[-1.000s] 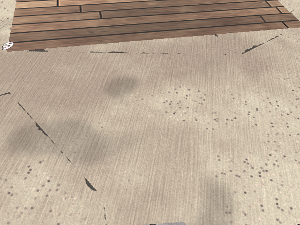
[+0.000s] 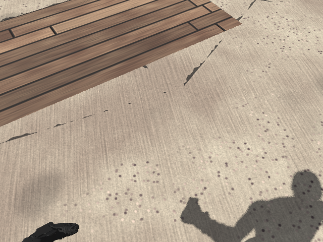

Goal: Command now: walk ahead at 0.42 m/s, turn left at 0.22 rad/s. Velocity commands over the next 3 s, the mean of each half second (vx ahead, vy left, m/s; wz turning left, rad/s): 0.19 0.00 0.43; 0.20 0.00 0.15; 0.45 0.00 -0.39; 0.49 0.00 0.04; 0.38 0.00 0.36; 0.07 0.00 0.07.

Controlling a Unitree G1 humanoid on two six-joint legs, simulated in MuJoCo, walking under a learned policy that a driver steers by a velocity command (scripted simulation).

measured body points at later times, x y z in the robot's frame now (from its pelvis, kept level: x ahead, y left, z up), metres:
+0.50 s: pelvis +0.15 -0.02 -0.01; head +0.18 +0.01 +0.44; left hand +0.19 +0.30 -0.12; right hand +0.39 -0.24 -0.09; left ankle +0.16 +0.10 -0.73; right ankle +0.18 -0.14 -0.74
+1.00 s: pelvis +0.24 +0.00 +0.00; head +0.24 -0.01 +0.45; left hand +0.25 +0.31 -0.11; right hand +0.44 -0.23 -0.11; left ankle +0.16 +0.10 -0.74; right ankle +0.28 -0.10 -0.74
